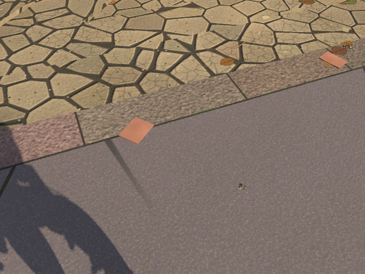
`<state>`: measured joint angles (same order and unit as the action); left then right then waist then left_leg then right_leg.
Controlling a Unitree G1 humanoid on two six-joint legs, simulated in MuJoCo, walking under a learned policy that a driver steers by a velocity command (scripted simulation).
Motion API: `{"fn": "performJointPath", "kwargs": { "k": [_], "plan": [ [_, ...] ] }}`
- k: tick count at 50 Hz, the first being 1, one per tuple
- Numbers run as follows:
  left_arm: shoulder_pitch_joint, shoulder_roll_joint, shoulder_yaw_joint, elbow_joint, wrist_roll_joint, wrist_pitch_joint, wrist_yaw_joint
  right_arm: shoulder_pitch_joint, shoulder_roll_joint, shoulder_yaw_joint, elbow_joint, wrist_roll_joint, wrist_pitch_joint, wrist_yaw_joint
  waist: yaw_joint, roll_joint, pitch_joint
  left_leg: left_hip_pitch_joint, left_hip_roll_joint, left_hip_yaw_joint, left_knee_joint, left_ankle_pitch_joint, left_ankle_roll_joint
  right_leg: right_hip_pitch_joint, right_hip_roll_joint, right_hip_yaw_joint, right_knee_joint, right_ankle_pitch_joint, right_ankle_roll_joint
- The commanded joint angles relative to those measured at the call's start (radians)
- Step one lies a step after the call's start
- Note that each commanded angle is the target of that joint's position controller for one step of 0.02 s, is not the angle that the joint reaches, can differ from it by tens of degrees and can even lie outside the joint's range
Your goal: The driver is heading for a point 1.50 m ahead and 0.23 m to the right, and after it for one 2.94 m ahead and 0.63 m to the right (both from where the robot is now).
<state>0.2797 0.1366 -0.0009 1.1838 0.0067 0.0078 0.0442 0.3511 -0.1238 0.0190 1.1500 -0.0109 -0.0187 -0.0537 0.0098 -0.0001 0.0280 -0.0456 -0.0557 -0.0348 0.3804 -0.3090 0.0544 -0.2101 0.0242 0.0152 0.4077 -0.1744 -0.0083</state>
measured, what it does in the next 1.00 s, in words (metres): walks ahead: right foot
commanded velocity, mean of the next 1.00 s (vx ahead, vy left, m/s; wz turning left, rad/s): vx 0.10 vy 0.00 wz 0.00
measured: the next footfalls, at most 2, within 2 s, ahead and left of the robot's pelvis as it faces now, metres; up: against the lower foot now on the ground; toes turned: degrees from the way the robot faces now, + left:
right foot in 0.96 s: +0.20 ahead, -0.13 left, +0.00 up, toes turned -4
left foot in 1.48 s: +0.54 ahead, +0.03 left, +0.00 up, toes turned +4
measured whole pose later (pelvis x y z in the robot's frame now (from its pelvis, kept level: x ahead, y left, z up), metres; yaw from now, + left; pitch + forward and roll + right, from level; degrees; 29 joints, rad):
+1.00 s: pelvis +0.12 -0.04 -0.02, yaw +1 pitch +0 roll +0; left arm 0.16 0.20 0.06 0.99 0.02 -0.08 -0.01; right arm 0.55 -0.18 -0.03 1.16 -0.02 -0.07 -0.02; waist -0.02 0.05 0.04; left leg -0.04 0.00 -0.04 0.71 -0.47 0.05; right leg -0.36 0.02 -0.10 0.62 -0.23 -0.08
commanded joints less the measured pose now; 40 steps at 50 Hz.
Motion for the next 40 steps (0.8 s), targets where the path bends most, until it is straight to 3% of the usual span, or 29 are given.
{"fn": "performJointPath", "kwargs": {
  "k": [1,30,31,33,35,36,38,40],
  "plan": [
    [0.068,0.068,0.008,-0.003,0.000,-0.002,0.002,0.095,-0.070,-0.010,-0.001,0.000,-0.003,-0.002,0.000,0.011,0.060,-0.130,0.133,-0.092,-0.080,0.229,0.015,0.062,-0.100,0.090,-0.035,0.138,-0.032],
    [0.091,0.053,0.004,0.004,-0.003,-0.003,0.005,0.133,-0.056,-0.010,-0.005,0.001,-0.009,-0.003,-0.002,0.014,0.067,-0.109,0.138,-0.088,-0.080,0.308,0.014,0.055,-0.103,0.077,-0.016,0.150,-0.021],
    [0.093,0.047,0.002,0.005,-0.001,-0.002,0.005,0.142,-0.053,-0.008,-0.004,-0.001,-0.009,-0.002,-0.006,0.016,0.049,-0.101,0.133,-0.092,-0.098,0.225,0.019,0.059,-0.094,0.072,-0.018,0.094,-0.022],
    [0.063,0.053,0.006,-0.011,0.005,0.000,0.001,0.160,-0.088,-0.024,-0.003,-0.004,-0.004,0.000,-0.023,0.052,0.082,-0.113,0.133,-0.137,-0.146,-0.077,0.053,-0.004,-0.045,0.030,0.049,-0.077,-0.028],
    [0.002,0.060,0.012,-0.053,0.021,-0.002,-0.012,0.199,-0.135,-0.046,-0.004,-0.001,0.004,0.004,-0.058,0.129,0.168,-0.104,0.219,-0.277,-0.224,-0.390,0.131,-0.192,0.013,-0.050,0.197,-0.249,-0.037],
    [-0.034,0.054,0.012,-0.080,0.030,-0.009,-0.018,0.221,-0.139,-0.052,-0.003,-0.002,0.003,0.006,-0.074,0.138,0.220,-0.101,0.277,-0.339,-0.254,-0.445,0.169,-0.273,-0.002,-0.076,0.256,-0.268,-0.041],
    [-0.102,0.060,0.018,-0.132,0.031,-0.030,-0.029,0.263,-0.133,-0.057,0.005,-0.015,-0.012,0.009,-0.092,0.118,0.270,-0.043,0.345,-0.404,-0.277,-0.342,0.222,-0.425,-0.055,-0.065,0.384,-0.288,-0.048],
    [-0.125,0.072,0.027,-0.168,0.027,-0.054,-0.040,0.274,-0.144,-0.064,0.006,-0.021,-0.031,0.011,-0.081,0.086,0.249,0.066,0.353,-0.374,-0.252,-0.134,0.233,-0.517,-0.081,-0.054,0.422,-0.277,-0.053]
  ]
}}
